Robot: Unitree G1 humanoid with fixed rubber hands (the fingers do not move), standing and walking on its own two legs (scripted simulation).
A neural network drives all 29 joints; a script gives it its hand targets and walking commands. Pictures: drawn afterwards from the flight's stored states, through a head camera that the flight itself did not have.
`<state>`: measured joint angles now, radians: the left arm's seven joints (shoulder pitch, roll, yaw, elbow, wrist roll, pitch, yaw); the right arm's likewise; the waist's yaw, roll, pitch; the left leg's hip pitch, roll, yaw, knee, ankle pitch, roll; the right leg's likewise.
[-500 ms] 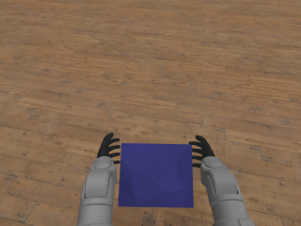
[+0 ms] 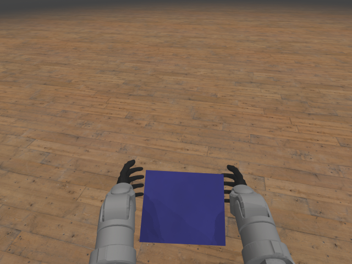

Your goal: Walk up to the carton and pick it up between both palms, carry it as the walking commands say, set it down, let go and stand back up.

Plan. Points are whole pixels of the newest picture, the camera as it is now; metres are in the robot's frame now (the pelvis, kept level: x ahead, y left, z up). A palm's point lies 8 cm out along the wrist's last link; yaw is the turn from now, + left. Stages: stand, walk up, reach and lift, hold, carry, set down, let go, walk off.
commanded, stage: set down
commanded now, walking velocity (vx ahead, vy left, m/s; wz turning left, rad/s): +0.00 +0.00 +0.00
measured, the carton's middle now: (180, 206) +0.33 +0.01 -0.05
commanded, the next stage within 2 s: none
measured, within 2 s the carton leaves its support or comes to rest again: neither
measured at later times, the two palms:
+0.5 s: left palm (132, 200) +0.32 +0.14 -0.01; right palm (236, 206) +0.31 -0.13 -0.03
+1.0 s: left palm (139, 211) +0.35 +0.14 -0.12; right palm (227, 217) +0.34 -0.13 -0.13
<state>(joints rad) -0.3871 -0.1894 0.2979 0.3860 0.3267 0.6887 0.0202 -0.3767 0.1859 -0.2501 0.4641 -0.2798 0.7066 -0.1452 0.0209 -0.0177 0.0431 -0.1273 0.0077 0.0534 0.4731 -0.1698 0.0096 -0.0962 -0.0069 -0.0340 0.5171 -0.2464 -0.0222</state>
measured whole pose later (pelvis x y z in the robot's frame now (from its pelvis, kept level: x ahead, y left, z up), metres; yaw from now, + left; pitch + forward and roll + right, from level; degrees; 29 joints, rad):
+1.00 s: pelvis -0.02 +0.00 -0.08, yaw -2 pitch +20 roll -1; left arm -0.55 -0.21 0.37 0.45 0.27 0.25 0.09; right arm -0.53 0.17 -0.33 0.54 -0.19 0.27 -0.19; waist 0.03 -0.01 0.01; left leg -1.06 0.02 0.01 1.03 -0.32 0.02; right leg -1.02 0.03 -0.03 1.04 -0.37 -0.02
